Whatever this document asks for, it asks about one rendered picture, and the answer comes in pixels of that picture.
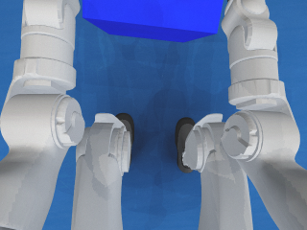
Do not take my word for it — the right robot forearm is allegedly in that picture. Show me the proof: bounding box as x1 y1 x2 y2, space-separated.
221 0 295 121

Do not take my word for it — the carton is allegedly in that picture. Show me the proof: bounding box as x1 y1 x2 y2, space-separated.
82 0 224 43

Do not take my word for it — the left robot forearm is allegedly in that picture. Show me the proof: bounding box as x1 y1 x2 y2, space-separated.
0 0 81 138

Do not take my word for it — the robot right shin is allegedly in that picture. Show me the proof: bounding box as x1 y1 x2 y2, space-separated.
182 113 223 171

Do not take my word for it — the robot left upper arm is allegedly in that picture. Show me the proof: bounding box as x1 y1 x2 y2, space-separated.
0 94 85 230

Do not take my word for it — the robot right upper arm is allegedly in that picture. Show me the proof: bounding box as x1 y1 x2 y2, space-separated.
221 109 307 230

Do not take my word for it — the robot right foot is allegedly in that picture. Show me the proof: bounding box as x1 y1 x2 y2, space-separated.
175 117 195 173

